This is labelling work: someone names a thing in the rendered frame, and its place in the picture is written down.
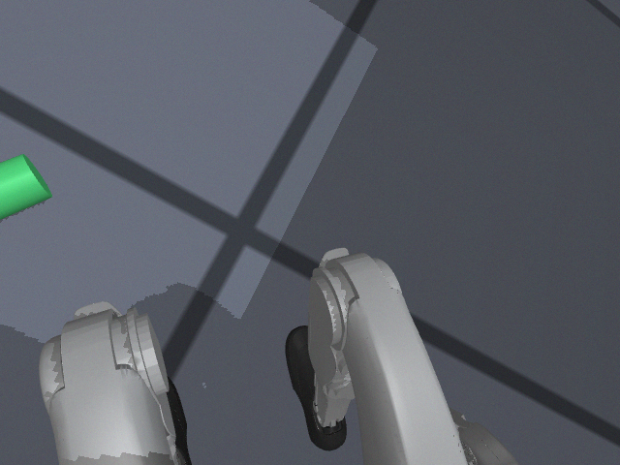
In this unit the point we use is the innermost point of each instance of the right robot hand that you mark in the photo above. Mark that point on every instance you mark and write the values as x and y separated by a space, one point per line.
480 446

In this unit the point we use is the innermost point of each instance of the right robot foot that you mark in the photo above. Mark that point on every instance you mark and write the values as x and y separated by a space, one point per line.
302 376

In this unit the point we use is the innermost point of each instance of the bottle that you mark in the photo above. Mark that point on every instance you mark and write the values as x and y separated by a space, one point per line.
21 186

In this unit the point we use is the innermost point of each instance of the left robot foot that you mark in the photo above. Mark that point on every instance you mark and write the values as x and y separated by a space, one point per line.
180 424

